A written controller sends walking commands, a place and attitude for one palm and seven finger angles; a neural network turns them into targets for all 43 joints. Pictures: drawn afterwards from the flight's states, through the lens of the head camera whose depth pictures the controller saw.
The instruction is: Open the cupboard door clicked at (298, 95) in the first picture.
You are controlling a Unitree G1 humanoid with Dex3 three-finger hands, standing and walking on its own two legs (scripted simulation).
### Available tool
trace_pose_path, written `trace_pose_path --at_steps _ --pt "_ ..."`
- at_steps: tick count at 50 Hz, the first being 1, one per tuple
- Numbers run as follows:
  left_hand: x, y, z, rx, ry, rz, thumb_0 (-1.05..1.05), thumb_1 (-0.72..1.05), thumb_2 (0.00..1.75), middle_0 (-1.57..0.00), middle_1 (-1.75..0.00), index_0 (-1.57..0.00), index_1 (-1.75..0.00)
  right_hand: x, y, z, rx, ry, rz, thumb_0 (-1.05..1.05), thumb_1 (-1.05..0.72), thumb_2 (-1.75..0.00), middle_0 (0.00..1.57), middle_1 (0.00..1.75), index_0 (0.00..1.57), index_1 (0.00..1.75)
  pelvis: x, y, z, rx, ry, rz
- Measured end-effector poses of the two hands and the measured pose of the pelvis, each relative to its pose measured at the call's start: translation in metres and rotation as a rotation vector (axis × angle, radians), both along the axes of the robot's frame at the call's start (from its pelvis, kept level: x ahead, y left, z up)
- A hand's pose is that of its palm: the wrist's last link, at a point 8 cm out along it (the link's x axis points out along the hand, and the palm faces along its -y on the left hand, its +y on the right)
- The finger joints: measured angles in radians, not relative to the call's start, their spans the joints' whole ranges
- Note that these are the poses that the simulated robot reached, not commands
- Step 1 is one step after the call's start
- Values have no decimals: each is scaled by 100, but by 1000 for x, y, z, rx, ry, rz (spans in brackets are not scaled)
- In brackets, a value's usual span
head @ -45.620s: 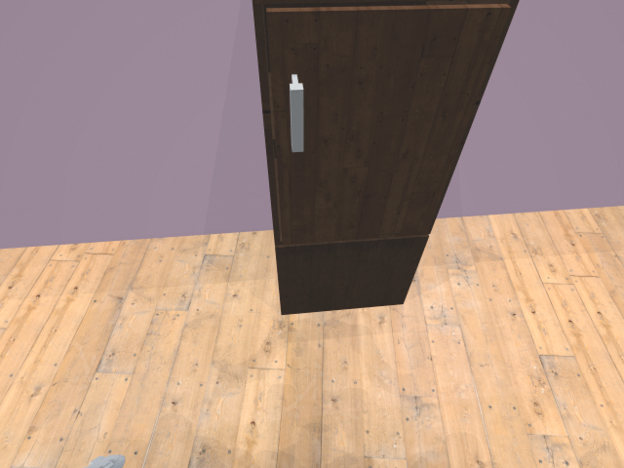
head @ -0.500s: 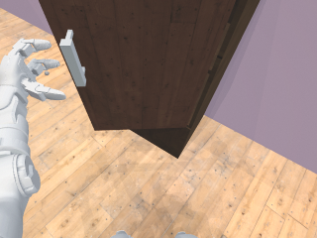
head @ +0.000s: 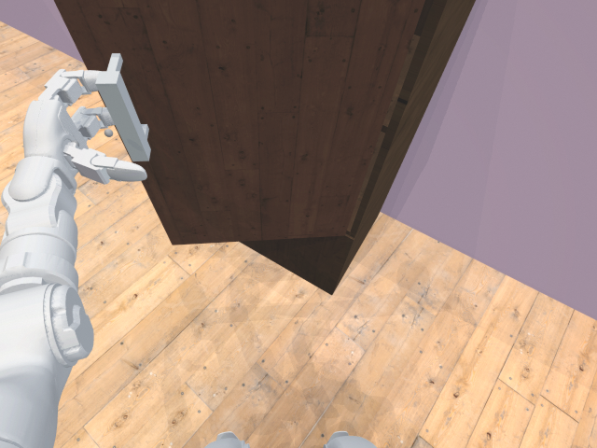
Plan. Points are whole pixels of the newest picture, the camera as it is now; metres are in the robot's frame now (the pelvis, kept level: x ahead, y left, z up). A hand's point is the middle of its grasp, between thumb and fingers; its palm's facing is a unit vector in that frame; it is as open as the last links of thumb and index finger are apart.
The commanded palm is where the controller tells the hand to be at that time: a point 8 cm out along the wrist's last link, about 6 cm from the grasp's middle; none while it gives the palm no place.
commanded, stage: slide the fingers in behind the handle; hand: left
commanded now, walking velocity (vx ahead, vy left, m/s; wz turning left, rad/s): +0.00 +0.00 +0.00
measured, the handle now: (129, 110) +0.54 +0.20 +0.12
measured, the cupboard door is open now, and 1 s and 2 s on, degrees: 37 36 36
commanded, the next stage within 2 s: close the thumb around the handle in 1.02 s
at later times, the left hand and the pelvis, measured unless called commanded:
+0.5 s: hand (137, 134) +0.50 +0.18 +0.12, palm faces +0.02 -1.00 +0.01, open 14.0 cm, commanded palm +0.47 +0.22 +0.12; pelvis +0.00 +0.00 +0.00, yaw +0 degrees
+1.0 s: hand (143, 132) +0.50 +0.17 +0.12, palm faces +0.04 -1.00 +0.00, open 13.9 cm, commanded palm +0.47 +0.22 +0.12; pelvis +0.00 -0.01 +0.00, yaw +0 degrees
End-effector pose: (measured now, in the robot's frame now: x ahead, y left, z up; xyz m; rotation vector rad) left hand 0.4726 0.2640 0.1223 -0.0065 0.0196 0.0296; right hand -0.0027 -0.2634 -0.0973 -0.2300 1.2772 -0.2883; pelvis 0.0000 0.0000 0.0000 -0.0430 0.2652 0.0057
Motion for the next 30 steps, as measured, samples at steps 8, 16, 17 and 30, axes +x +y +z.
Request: trace_pose_path --at_steps 8,16,17,30 --pt "-3 -6 -1 -5 0 -1 -1 -50 30 -30 -120 -30 -120 1 -3 0 6 6 1 0 -91 -90 21 30 21 29 2 -2 1 2 -6 2" --pt "0 -16 -2 -3 -12 -3 -1 -50 30 -30 -120 -30 -120 10 -5 0 2 -16 12 0 -91 -90 21 30 21 29 3 -3 1 3 -4 5" --pt "0 -18 -1 -3 -15 -5 -1 -50 30 -30 -120 -30 -120 11 -5 -1 4 -18 12 0 -91 -90 21 30 21 29 3 -3 1 3 -4 5" --pt "3 -38 -5 -4 2 10 -1 -50 30 -30 -120 -30 -121 18 0 -6 31 -37 21 0 -91 -90 20 30 21 29 3 -4 0 9 -8 5"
